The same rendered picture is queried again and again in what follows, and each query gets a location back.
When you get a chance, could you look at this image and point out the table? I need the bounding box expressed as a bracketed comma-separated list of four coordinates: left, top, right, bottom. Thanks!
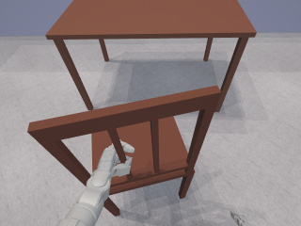
[45, 0, 257, 112]

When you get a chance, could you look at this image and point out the right robot hand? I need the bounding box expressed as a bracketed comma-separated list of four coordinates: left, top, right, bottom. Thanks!
[230, 211, 254, 226]

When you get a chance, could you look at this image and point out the robot left forearm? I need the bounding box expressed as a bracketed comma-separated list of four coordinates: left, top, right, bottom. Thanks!
[56, 169, 112, 226]

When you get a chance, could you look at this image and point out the chair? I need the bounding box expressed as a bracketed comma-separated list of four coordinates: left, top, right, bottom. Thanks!
[27, 86, 222, 217]

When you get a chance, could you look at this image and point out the left robot hand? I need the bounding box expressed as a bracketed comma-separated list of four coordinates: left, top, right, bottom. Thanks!
[97, 140, 135, 177]

